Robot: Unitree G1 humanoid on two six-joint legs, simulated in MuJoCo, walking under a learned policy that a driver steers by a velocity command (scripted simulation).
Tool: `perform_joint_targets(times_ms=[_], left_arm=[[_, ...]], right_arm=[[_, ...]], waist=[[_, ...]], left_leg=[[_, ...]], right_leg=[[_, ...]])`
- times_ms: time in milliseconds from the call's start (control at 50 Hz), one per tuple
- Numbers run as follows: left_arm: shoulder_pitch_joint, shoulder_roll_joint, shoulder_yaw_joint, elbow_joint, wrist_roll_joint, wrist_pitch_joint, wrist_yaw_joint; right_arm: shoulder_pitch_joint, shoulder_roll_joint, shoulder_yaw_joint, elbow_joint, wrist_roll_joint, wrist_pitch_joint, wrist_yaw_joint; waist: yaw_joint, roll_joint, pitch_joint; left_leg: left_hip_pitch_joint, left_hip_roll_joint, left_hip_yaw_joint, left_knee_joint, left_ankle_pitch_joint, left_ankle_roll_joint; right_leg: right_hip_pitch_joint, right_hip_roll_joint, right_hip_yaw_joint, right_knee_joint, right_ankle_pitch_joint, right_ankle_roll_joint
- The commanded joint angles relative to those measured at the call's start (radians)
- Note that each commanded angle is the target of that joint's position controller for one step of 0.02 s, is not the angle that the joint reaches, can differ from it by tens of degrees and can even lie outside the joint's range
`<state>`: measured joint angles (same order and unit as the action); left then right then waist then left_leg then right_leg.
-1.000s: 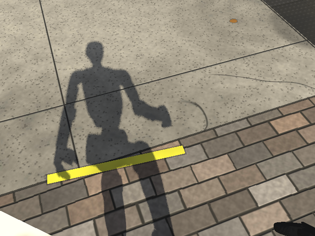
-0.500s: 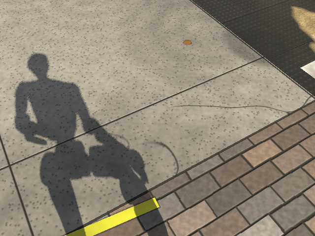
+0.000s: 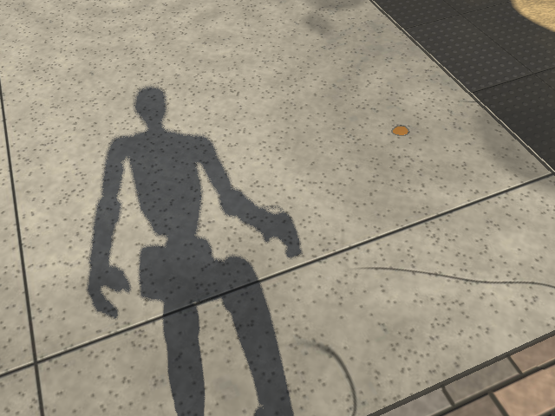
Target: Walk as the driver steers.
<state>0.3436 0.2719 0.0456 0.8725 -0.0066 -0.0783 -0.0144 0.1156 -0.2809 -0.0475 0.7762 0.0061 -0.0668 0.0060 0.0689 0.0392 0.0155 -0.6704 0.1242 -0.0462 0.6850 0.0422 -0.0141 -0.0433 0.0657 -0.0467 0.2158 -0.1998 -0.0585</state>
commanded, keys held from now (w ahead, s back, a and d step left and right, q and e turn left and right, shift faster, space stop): w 0.36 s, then w+q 0.64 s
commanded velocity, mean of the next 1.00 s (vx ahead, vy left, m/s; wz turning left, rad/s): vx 0.50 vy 0.00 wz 0.25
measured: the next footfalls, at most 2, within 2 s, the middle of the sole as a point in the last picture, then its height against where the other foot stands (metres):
left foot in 0.16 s outside the picture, level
right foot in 0.68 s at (346, 387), level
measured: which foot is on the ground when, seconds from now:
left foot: up 0.00-0.14, down 0.16-0.70, up 0.72-1.00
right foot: down 0.00-0.18, up 0.20-0.66, down 0.68-1.00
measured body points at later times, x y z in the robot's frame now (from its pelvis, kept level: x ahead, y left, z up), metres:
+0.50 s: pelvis +0.28 +0.06 +0.00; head +0.30 +0.07 +0.45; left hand +0.46 +0.32 -0.10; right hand +0.30 -0.22 -0.12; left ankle +0.24 +0.15 -0.75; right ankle +0.44 -0.12 -0.69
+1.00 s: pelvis +0.54 +0.02 +0.00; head +0.56 +0.03 +0.45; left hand +0.50 +0.31 -0.13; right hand +0.77 -0.19 -0.11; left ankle +0.63 +0.23 -0.68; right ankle +0.53 -0.09 -0.75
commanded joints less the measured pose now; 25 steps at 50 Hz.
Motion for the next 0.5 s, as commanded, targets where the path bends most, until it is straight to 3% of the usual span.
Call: perform_joint_targets(times_ms=[20, 100, 120, 140, 160, 180, 200, 220, 240, 260, 280, 300, 340, 380, 420, 500], left_arm=[[0.02, 0.178, 0.042, -0.031, -0.01, -0.003, 0.01], [0.036, 0.193, 0.051, -0.004, -0.016, 0.02, 0.018], [0.025, 0.2, 0.054, -0.003, -0.017, 0.025, 0.02], [0.002, 0.203, 0.054, -0.006, -0.018, 0.03, 0.023], [0.003, 0.176, 0.043, -0.009, -0.011, 0.034, 0.025], [0.02, 0.122, 0.019, -0.036, 0.015, 0.033, 0.028], [0.14, 0.011, -0.012, -0.044, 0.007, 0.01, 0.017], [0.065, 0.124, 0.012, -0.035, -0.014, -0.01, 0.011], [-0.028, 0.165, 0.025, -0.065, -0.036, -0.025, 0.006], [-0.074, 0.155, 0.023, -0.073, -0.032, -0.029, 0.01], [-0.096, 0.147, 0.027, -0.075, -0.016, -0.027, 0.013], [-0.075, 0.135, 0.029, -0.072, -0.012, -0.018, 0.012], [-0.049, 0.099, 0.024, -0.062, -0.009, 0.003, 0.013], [-0.104, 0.087, 0.021, -0.084, 0.003, 0.014, 0.018], [-0.181, 0.08, 0.02, -0.112, 0.011, 0.011, 0.019], [-0.321, 0.058, 0.011, -0.145, 0.004, -0.006, 0.006]], right_arm=[[-0.118, -0.045, -0.002, -0.085, 0.008, -0.02, 0.016], [-0.144, -0.074, -0.008, -0.107, 0.01, -0.029, 0.036], [-0.11, -0.089, -0.015, -0.099, 0.009, -0.03, 0.037], [-0.026, -0.112, -0.028, -0.075, 0.006, -0.032, 0.035], [0.127, -0.16, -0.054, -0.026, 0.002, -0.031, 0.026], [0.305, -0.237, -0.074, 0.006, -0.008, -0.027, 0.015], [0.33, -0.289, -0.084, 0.028, -0.004, -0.021, 0.021], [0.314, -0.184, -0.056, 0.014, 0.009, -0.023, 0.022], [0.242, -0.152, -0.044, 0.004, 0.006, -0.025, 0.019], [0.175, -0.14, -0.039, -0.007, -0.002, -0.025, 0.018], [0.13, -0.113, -0.032, -0.011, -0.008, -0.026, 0.02], [0.109, -0.096, -0.026, -0.012, -0.018, -0.03, 0.02], [0.104, -0.094, -0.027, 0.0, -0.011, -0.039, 0.021], [0.122, -0.119, -0.033, 0.019, -0.005, -0.043, 0.015], [0.152, -0.136, -0.038, 0.036, -0.001, -0.037, 0.005], [0.211, -0.158, -0.045, 0.067, 0.01, -0.023, -0.01]], waist=[[0.012, -0.091, 0.049], [-0.009, -0.107, 0.048], [-0.033, -0.118, 0.026], [-0.085, -0.121, -0.024], [-0.152, -0.1, -0.127], [-0.206, 0.028, -0.287], [-0.131, 0.293, -0.382], [-0.178, 0.166, -0.331], [-0.169, 0.117, -0.195], [-0.141, 0.037, -0.125], [-0.117, 0.017, -0.07], [-0.085, 0.046, -0.065], [-0.06, 0.046, -0.055], [-0.061, 0.026, -0.017], [-0.077, 0.008, 0.008], [-0.12, 0.011, 0.03]], left_leg=[[0.05, -0.032, 0.03, -0.107, 0.066, 0.004], [0.059, -0.051, 0.023, -0.181, -0.059, 0.05], [0.117, -0.068, 0.038, -0.19, -0.098, 0.064], [0.244, -0.099, 0.069, -0.215, -0.108, 0.085], [0.472, -0.107, 0.077, -0.214, -0.091, 0.117], [0.777, 0.084, -0.141, -0.177, -0.061, 0.183], [1.063, 0.261, -0.605, -0.302, -0.307, 0.336], [1.032, 0.24, -0.634, -0.37, -0.442, 0.304], [0.912, 0.211, -0.493, -0.39, -0.402, 0.264], [0.783, 0.175, -0.393, -0.412, -0.292, 0.247], [0.678, 0.142, -0.319, -0.441, -0.198, 0.243], [0.612, 0.122, -0.272, -0.466, -0.137, 0.239], [0.547, 0.104, -0.206, -0.514, -0.077, 0.252], [0.512, 0.098, -0.166, -0.55, -0.032, 0.266], [0.516, 0.081, -0.139, -0.564, -0.011, 0.262], [0.507, 0.037, -0.085, -0.551, -0.036, 0.225]], right_leg=[[-0.037, -0.27, 0.118, -0.082, 0.202, -0.144], [0.097, -0.331, 0.141, 0.0, 0.297, -0.119], [0.112, -0.332, 0.138, 0.043, 0.39, -0.109], [0.107, -0.307, 0.112, 0.143, 0.546, -0.09], [0.044, -0.251, 0.071, 0.329, 0.601, -0.062], [-0.161, -0.185, 0.021, 0.652, 0.319, -0.023], [-0.555, 0.0, 0.054, 0.954, -0.341, 0.032], [-0.67, -0.051, 0.171, 1.056, -0.386, 0.02], [-0.724, -0.098, 0.152, 1.058, -0.293, 0.006], [-0.694, -0.147, 0.124, 1.018, -0.201, 0.009], [-0.664, -0.176, 0.117, 0.961, -0.143, 0.018], [-0.602, -0.199, 0.125, 0.933, -0.104, 0.023], [-0.558, -0.209, 0.115, 0.882, -0.079, 0.041], [-0.592, -0.216, 0.104, 0.797, -0.021, 0.065], [-0.623, -0.208, 0.101, 0.666, 0.083, 0.084], [-0.546, -0.149, 0.078, 0.406, 0.27, 0.1]])
Keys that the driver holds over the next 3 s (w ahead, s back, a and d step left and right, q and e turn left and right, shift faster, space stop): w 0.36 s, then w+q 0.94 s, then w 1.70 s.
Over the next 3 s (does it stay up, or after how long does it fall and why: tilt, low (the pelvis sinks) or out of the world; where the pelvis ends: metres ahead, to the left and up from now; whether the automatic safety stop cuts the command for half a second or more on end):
stays up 1.54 0.59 0.00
